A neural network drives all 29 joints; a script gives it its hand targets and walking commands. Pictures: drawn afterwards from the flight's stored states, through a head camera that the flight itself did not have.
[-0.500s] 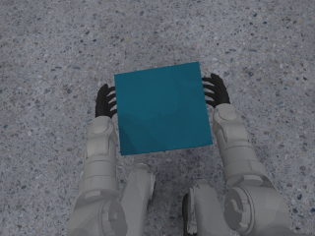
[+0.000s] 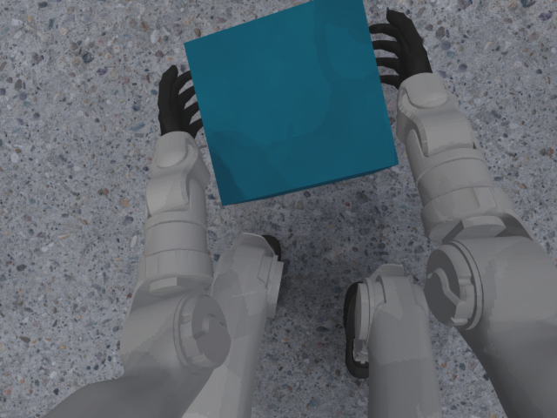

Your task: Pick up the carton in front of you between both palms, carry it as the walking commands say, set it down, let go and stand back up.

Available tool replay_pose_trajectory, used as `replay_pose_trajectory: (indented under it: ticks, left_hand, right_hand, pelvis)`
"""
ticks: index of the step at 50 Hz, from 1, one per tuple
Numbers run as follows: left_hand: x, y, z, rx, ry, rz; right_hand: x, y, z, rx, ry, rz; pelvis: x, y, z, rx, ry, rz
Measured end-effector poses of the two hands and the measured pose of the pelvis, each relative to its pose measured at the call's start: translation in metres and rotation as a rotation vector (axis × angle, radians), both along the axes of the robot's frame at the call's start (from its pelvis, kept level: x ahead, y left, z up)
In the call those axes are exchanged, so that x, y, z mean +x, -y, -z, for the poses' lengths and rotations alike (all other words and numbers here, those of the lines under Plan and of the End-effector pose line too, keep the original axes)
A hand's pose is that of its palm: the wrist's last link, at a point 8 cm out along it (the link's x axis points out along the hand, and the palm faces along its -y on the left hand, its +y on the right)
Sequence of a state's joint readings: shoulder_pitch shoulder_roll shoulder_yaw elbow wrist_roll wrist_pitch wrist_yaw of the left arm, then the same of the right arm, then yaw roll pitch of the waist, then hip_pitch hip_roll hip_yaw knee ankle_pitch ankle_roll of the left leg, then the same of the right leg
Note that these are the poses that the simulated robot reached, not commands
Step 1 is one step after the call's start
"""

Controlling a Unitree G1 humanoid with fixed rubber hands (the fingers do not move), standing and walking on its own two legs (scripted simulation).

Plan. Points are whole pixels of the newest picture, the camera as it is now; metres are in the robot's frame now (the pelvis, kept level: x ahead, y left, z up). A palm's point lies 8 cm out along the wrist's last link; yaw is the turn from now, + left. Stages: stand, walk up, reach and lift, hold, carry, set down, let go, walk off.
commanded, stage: set down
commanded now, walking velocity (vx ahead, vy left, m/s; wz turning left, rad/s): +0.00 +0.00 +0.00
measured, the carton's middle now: (298, 122) +0.49 +0.09 -0.21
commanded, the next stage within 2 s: none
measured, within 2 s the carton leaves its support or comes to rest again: rests again in 1.08 s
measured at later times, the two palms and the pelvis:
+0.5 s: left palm (186, 128) +0.46 +0.26 -0.20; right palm (375, 96) +0.56 -0.02 -0.24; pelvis +0.00 -0.01 -0.06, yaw +3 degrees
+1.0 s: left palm (190, 134) +0.45 +0.26 -0.22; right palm (377, 100) +0.56 -0.03 -0.25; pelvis +0.00 -0.02 -0.07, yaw +3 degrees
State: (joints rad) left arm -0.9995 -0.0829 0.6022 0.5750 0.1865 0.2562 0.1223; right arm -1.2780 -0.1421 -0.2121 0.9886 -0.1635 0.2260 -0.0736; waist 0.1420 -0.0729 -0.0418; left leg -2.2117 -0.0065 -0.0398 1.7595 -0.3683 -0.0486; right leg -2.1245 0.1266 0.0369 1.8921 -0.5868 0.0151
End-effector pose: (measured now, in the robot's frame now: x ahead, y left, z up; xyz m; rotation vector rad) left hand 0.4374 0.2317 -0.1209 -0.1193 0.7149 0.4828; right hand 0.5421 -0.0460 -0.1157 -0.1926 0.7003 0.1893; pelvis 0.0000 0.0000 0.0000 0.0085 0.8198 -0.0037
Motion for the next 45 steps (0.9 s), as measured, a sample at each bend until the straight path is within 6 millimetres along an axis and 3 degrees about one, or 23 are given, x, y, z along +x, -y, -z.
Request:
replay_pose_trajectory:
  ticks: [9, 20, 33, 45]
  left_hand:
    - [0.004, -0.005, 0.054, 0.007, -0.033, -0.022]
    - [0.020, -0.029, 0.076, 0.040, -0.035, -0.026]
    - [0.021, -0.018, 0.085, 0.013, -0.050, 0.006]
    - [0.016, -0.021, 0.096, 0.011, -0.084, 0.028]
  right_hand:
    - [0.016, -0.010, 0.053, -0.026, -0.020, -0.053]
    - [0.019, -0.027, 0.113, -0.012, -0.058, -0.115]
    - [0.020, -0.014, 0.124, -0.019, -0.077, -0.114]
    - [0.015, -0.014, 0.134, -0.013, -0.104, -0.140]
  pelvis:
    - [-0.007, 0.002, 0.034, 0.013, 0.012, 0.002]
    - [-0.001, 0.010, 0.061, 0.035, 0.023, -0.004]
    - [0.004, 0.018, 0.068, 0.052, 0.000, 0.008]
    - [0.002, 0.018, 0.068, 0.056, 0.015, 0.011]
